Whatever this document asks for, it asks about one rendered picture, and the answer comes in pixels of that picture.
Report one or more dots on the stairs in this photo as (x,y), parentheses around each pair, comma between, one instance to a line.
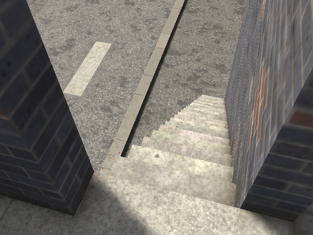
(189,155)

